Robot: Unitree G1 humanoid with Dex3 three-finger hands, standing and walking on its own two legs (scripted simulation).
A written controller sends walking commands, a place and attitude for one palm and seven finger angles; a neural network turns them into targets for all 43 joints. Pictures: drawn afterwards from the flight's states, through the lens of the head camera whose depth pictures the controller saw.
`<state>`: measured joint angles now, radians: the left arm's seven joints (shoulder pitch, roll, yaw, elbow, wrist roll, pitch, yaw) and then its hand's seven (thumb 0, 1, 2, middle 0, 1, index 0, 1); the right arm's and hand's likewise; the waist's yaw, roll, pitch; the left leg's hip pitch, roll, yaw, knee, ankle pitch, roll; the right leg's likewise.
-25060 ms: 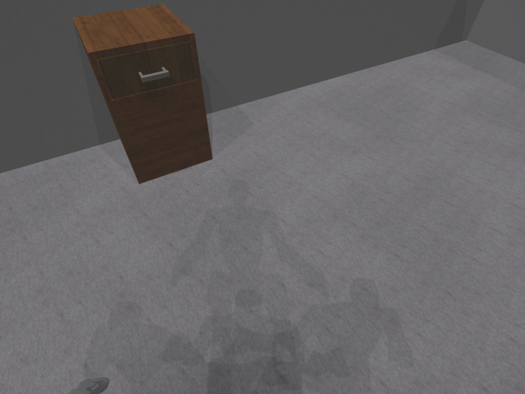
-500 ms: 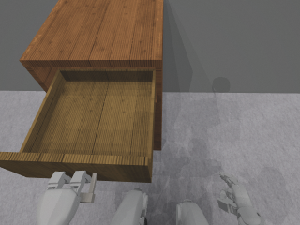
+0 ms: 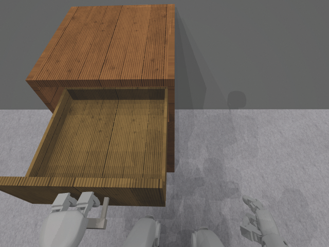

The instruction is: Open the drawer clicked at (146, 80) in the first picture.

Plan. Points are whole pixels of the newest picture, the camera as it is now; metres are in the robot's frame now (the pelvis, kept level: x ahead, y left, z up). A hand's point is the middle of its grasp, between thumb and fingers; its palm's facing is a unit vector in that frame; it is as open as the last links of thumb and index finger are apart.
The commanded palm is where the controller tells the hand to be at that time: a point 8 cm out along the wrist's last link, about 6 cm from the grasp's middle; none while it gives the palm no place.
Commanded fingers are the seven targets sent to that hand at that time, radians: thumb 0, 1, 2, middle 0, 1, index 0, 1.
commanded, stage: lift the hand off the handle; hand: left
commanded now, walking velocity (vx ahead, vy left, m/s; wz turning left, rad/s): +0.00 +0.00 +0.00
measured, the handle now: (83, 212) +0.20 +0.23 -0.05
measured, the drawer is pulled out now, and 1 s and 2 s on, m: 0.30 0.30 0.30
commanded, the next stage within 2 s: draw the hand back to the body in 1.86 s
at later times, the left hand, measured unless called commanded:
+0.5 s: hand (69, 229) +0.16 +0.23 +0.00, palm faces -0.07 -0.12 -0.99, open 13.7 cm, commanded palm +0.15 +0.22 +0.06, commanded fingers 0.00 -0.50 0.30 -0.30 -1.20 -0.30 -1.20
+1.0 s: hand (63, 225) +0.16 +0.22 +0.04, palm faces -0.04 -0.14 -0.99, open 13.5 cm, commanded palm +0.15 +0.22 +0.09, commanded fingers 0.00 -0.50 0.30 -0.30 -1.20 -0.30 -1.20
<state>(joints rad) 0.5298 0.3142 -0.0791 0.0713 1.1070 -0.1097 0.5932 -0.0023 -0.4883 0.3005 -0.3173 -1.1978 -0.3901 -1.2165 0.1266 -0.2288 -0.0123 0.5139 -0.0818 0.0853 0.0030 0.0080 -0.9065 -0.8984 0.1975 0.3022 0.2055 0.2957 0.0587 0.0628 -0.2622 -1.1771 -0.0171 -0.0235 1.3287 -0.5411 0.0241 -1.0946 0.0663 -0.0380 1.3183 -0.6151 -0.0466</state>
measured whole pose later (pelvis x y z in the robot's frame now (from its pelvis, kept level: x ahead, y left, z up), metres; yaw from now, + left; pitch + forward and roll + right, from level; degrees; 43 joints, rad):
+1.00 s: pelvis +0.02 +0.01 +0.04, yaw +0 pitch +15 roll -1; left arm 0.64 0.33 -0.09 -0.09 1.07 -0.08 0.53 0.00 -0.49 0.30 -0.32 -1.20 -0.37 -1.22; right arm 0.18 -0.23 0.00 0.44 -0.06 0.12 0.04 0.01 -0.91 -0.90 0.20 0.30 0.20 0.30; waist 0.07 0.07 -0.23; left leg -0.90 -0.02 0.00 1.12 -0.49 0.03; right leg -0.82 0.06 0.00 1.11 -0.56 -0.04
